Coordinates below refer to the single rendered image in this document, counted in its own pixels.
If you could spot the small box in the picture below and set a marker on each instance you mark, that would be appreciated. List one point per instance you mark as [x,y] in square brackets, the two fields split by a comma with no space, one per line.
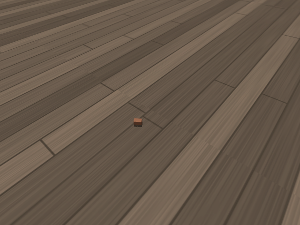
[137,121]

